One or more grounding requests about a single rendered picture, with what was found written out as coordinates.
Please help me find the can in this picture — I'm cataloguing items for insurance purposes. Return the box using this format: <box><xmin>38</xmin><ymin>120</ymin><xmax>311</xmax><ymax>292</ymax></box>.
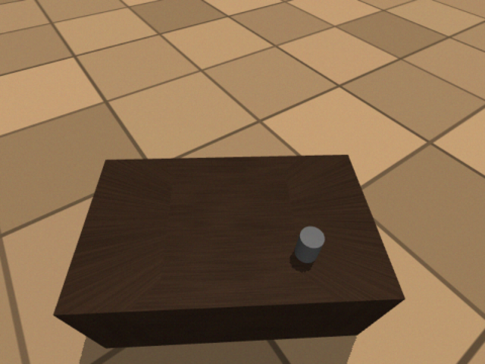
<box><xmin>295</xmin><ymin>226</ymin><xmax>325</xmax><ymax>263</ymax></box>

